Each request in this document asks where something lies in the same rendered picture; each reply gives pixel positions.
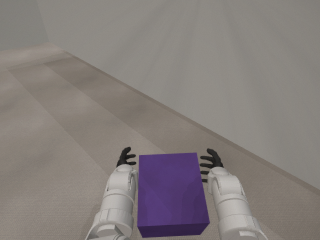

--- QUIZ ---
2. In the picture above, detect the left robot hand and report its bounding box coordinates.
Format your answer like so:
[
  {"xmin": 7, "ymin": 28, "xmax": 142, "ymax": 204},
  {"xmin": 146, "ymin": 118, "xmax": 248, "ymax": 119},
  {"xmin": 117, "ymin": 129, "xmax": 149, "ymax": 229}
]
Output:
[{"xmin": 116, "ymin": 147, "xmax": 136, "ymax": 170}]

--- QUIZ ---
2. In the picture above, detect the robot right forearm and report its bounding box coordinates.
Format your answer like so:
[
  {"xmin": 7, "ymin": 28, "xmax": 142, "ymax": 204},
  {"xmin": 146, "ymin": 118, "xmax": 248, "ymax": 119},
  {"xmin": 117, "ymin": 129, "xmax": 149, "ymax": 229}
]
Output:
[{"xmin": 207, "ymin": 166, "xmax": 268, "ymax": 240}]

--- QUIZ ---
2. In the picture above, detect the carton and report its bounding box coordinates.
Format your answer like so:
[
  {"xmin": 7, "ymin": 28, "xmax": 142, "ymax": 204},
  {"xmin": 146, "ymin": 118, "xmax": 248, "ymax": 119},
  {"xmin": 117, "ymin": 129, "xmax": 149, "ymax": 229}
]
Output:
[{"xmin": 137, "ymin": 152, "xmax": 210, "ymax": 238}]

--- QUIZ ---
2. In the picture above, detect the right robot hand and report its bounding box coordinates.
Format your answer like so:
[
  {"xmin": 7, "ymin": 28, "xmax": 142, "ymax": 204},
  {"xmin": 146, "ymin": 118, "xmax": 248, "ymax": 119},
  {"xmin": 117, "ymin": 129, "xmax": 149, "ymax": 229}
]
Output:
[{"xmin": 199, "ymin": 148, "xmax": 224, "ymax": 183}]

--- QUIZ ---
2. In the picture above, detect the robot left forearm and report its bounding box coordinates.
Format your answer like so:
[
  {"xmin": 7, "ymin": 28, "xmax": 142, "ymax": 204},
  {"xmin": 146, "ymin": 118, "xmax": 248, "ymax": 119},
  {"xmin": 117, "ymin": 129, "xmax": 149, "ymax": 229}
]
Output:
[{"xmin": 85, "ymin": 164, "xmax": 139, "ymax": 240}]

